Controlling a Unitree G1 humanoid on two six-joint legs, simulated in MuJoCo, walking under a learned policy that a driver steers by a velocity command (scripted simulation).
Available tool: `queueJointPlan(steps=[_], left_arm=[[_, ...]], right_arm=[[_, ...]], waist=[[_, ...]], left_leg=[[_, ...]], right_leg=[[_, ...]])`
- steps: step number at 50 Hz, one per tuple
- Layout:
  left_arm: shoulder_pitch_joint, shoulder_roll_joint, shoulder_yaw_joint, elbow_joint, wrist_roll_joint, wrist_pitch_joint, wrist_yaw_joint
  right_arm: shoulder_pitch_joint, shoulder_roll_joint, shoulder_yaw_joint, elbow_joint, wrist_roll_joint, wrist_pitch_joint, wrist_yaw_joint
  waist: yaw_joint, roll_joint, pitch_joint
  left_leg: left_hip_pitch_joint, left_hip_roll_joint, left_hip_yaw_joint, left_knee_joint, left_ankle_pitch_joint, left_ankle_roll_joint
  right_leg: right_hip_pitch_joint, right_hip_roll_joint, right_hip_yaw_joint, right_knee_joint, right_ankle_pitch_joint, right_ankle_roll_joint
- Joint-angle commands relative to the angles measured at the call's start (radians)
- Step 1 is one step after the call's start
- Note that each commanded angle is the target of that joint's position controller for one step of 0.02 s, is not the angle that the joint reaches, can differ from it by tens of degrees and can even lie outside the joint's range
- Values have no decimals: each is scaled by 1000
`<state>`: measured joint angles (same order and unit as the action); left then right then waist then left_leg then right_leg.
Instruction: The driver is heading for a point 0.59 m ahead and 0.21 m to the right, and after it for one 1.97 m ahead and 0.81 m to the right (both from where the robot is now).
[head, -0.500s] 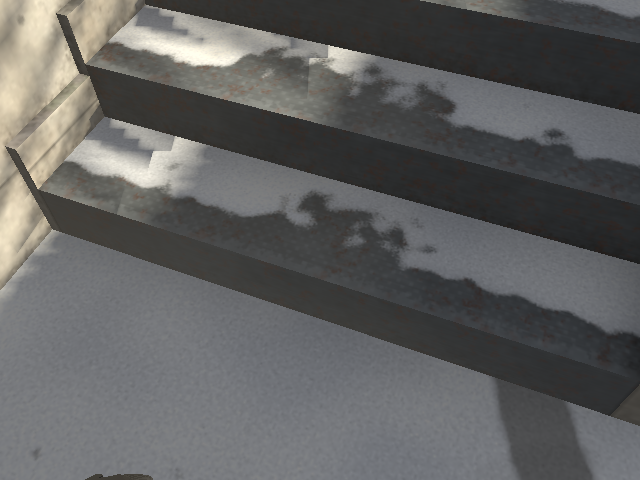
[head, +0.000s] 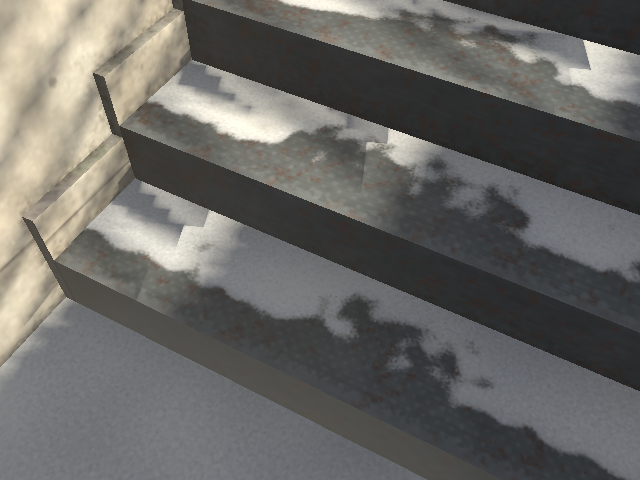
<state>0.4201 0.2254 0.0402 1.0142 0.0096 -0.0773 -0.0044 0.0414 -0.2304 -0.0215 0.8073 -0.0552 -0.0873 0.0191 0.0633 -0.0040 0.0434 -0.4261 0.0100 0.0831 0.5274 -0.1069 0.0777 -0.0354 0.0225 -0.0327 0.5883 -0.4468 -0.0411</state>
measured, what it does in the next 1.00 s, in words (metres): climbs, turning right: right foot, then left foot 0.17 m higher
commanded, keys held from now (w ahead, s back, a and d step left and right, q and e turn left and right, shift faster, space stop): w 0.20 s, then w+e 0.80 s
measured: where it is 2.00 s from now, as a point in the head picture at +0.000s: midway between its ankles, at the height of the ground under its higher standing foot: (558, 133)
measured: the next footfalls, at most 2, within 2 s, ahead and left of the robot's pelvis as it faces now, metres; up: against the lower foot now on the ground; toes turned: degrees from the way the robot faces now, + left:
right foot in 0.48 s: +0.34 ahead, -0.09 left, +0.00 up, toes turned -9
left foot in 0.98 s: +0.70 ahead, -0.01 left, +0.17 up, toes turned -20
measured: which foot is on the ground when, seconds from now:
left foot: down 0.00-0.48, up 0.50-0.96, down 0.98-1.00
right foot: up 0.00-0.46, down 0.48-0.98, up 1.00-1.00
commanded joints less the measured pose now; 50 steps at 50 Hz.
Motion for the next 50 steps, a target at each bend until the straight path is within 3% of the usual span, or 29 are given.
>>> queueJointPlan(steps=[1, 2, 3, 5, 10, 14, 15, 17, 20, 22, 23, 24, 25, 26, 28, 29, 31, 33, 36, 39, 41, 43, 44, 45, 46, 47, 48, 49, 50], left_arm=[[6, 147, 27, -75, 4, -9, 10], [-44, 124, 25, -83, 5, -12, 3], [-68, 97, 19, -79, 1, -12, -2], [-59, 70, 14, -66, 22, 11, -10], [-172, 55, 12, -97, 35, 30, -27], [-335, 32, -5, -150, 24, 26, -26], [-288, 11, -12, -131, 20, 33, -16], [-334, 30, -13, -151, 20, 36, -11], [-276, 44, -4, -139, 26, 30, 4], [-136, 54, 11, -102, 31, 18, 19], [3, 52, 21, -60, 33, 7, 20], [97, 128, 48, -37, 39, 2, 24], [44, 251, 75, -47, 31, 6, 24], [44, 274, 84, -49, -7, 18, 11], [-60, 122, 51, -63, -8, 37, 10], [-80, 86, 38, -61, -3, 36, 12], [-89, 79, 28, -71, 0, 28, 21], [-52, 110, 29, -68, 0, 14, 24], [56, 118, 26, -41, 5, 0, 26], [151, 111, 12, -9, 15, -9, 35], [166, 109, 3, 9, 4, -8, 40], [164, 114, 1, 24, 1, 12, 54], [126, 142, 12, -13, -13, 21, 71], [112, 132, 15, -12, -15, 29, 73], [-5, 104, 8, -72, -18, 28, 69], [-3, 198, 38, -98, -17, 14, 56], [-69, 257, 67, -106, -34, -12, 43], [-138, 264, 85, -132, -42, -40, 20], [-170, 102, 62, -214, -33, -53, -18]], right_arm=[[385, -233, -76, 72, 24, 5, -12], [296, -175, -60, 59, 32, 4, -7], [243, -128, -47, 56, 32, -1, -4], [219, -85, -32, 78, 36, -10, -8], [286, -115, -33, 141, 54, -33, -11], [305, -122, -30, 172, 41, -32, -21], [340, -107, -28, 186, 31, -28, -28], [360, -97, -25, 198, 31, -28, -35], [323, -110, -22, 182, 20, -25, -38], [290, -137, -28, 167, 26, -15, -41], [243, -162, -36, 151, 44, -7, -40], [189, -146, -33, 123, 58, -12, -35], [253, -43, -18, 96, 44, -22, -32], [338, -46, -12, 91, 23, -17, -26], [178, -68, -18, 34, 8, -19, -13], [149, -48, -14, 14, -1, -11, -8], [162, -9, -2, -13, -13, 24, 1], [97, 16, 12, -80, -15, 46, -7], [-39, 51, 34, -177, -10, 62, -28], [-250, 77, 62, -316, -17, 53, -39], [-324, 85, 85, -381, -18, 48, -36], [-378, 95, 98, -450, -20, 56, -24], [-350, 105, 108, -464, -27, 66, -15], [-328, 93, 107, -473, -15, 78, -23], [-151, 83, 93, -399, 6, 72, -30], [61, 23, 55, -342, 25, 75, -42], [261, -47, 12, -274, 39, 69, -46], [377, -112, -18, -223, 10, 51, -43], [413, -222, -49, -175, -12, 43, -54]], waist=[[-150, 134, -239], [-117, 90, -130], [-93, 57, -80], [-50, 82, -40], [-42, 75, -17], [-79, 71, 20], [-75, 110, -19], [-83, 86, 20], [-40, 82, -4], [18, 80, -88], [93, 73, -139], [145, -8, -136], [14, -259, -109], [-8, -184, -226], [-37, -19, -11], [-63, 14, 7], [-95, 17, -4], [-87, 10, -23], [-28, -61, -32], [32, -82, 25], [29, -20, 36], [30, -17, 41], [17, -1, -24], [13, -47, -50], [-96, -60, -169], [-180, -156, -350], [-276, -199, -468], [-342, -86, -522], [-299, 361, -521]], left_leg=[[685, 382, -645, -242, -107, 196], [560, 341, -502, -256, -44, 173], [463, 293, -401, -289, 41, 145], [354, 226, -275, -331, 158, 108], [330, 192, -160, -372, 320, 123], [341, 173, -66, -405, 308, 99], [359, 184, -40, -380, 294, 106], [362, 210, -30, -372, 277, 106], [430, 241, 16, -215, 710, 93], [441, 220, 55, 58, 960, 75], [361, 188, 78, 266, 861, 51], [144, 127, 94, 576, 526, 2], [-163, -46, 71, 954, -337, -52], [-242, -35, -93, 1026, -324, -53], [-381, 35, -90, 1082, -219, -69], [-405, 50, -94, 1108, -212, -70], [-412, 54, -82, 1168, -170, -79], [-516, 45, -50, 1274, -207, -87], [-767, 39, -16, 1486, -298, -87], [-1122, 59, -50, 1636, -460, -53], [-1119, 76, -31, 1444, -475, -53], [-998, 65, -9, 1271, -443, -58], [-738, 59, 25, 1076, -407, -52], [-543, 48, 42, 920, -388, -35], [-159, -36, 87, 752, -339, -11], [109, -81, 47, 741, -272, -1], [199, -59, -27, 640, -251, 25], [332, -20, -124, 425, -310, 45], [467, 292, -712, 39, -300, 187]], right_leg=[[-605, -8, 69, 625, -31, -51], [-605, -49, 78, 616, 55, -58], [-571, -82, 75, 568, 117, -54], [-496, -107, 60, 506, 154, -29], [-538, -114, 8, 398, 265, 18], [-530, -93, -15, 167, 372, 30], [-483, -81, -40, 199, 349, 23], [-486, -85, -31, 168, 349, 2], [-424, -38, -67, 184, 237, -75], [-269, 38, -108, 102, 195, -118], [-98, 56, -109, -52, 308, -136], [62, -33, 56, -164, 409, -173], [164, -301, 447, -179, 969, -252], [169, -377, 627, -281, 746, -395], [-29, -300, 527, -346, 298, -340], [-86, -249, 471, -334, 305, -302], [-194, -181, 371, -305, 411, -268], [-212, -158, 349, -274, 546, -267], [-123, -169, 436, -300, 403, -295], [47, -213, 532, -330, 224, -281], [32, -167, 485, -372, 133, -230], [-38, -161, 482, -451, 301, -229], [-111, -184, 454, -566, 552, -243], [-129, -171, 386, -594, 798, -225], [-222, -108, 228, -468, 1413, -192], [-181, -131, 245, -276, 1837, -167], [-56, -188, 269, -56, 1999, -146], [-93, -135, 240, 232, 1797, -126], [-449, 131, 200, 712, 629, -56]])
